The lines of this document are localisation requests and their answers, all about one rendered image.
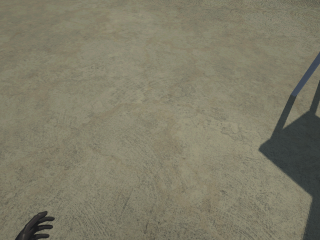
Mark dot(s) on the robot left hand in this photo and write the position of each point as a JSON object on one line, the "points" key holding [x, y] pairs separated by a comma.
{"points": [[28, 232]]}

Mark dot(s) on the table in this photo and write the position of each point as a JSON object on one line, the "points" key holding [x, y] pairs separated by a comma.
{"points": [[307, 75]]}

